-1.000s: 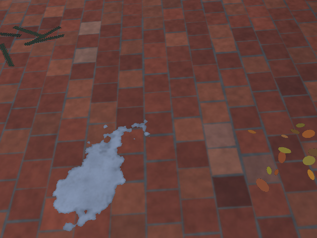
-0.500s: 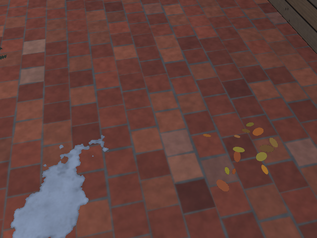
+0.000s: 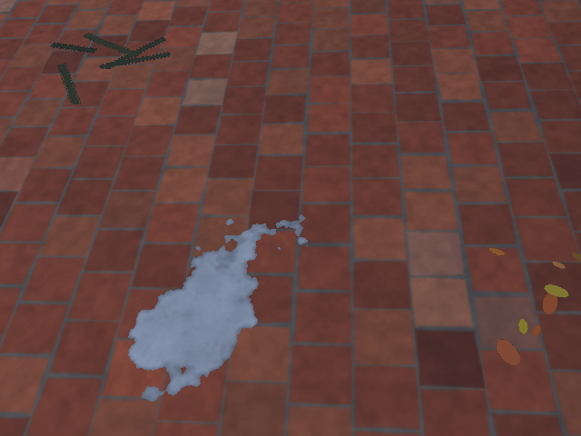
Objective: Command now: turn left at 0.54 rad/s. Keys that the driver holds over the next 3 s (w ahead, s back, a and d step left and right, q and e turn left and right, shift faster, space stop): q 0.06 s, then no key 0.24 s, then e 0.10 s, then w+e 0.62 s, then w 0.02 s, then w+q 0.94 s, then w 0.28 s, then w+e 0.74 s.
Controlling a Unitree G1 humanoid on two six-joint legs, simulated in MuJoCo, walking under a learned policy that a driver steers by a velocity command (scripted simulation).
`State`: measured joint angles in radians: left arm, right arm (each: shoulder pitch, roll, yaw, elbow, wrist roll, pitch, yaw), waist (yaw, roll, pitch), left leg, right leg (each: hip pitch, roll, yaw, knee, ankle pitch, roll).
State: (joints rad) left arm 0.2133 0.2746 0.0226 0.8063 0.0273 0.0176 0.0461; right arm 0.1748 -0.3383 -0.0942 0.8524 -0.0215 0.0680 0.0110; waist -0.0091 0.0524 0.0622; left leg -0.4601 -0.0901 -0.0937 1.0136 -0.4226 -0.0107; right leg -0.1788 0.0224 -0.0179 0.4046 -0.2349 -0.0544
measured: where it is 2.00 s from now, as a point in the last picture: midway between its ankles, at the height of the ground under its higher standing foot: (416, 348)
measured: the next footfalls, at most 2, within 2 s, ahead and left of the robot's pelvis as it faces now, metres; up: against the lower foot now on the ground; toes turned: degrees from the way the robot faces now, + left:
left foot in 0.30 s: +0.01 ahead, +0.12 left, +0.00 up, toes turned +6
right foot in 0.86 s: +0.16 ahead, -0.13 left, +0.00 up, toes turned -13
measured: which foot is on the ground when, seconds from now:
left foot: up 0.00-0.28, down 0.30-0.86, up 0.88-1.00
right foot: down 0.00-0.30, up 0.32-0.84, down 0.86-1.00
